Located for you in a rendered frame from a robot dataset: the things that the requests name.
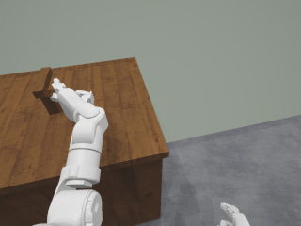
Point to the robot left forearm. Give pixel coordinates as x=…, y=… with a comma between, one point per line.
x=82, y=167

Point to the robot left hand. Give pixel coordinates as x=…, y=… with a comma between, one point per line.
x=70, y=99

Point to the counter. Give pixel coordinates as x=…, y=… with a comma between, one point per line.
x=35, y=137

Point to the robot left upper arm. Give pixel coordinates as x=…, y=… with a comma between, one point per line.
x=81, y=207

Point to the robot right hand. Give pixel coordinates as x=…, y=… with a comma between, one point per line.
x=238, y=219

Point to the tap lever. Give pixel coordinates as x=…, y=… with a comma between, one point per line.
x=54, y=98

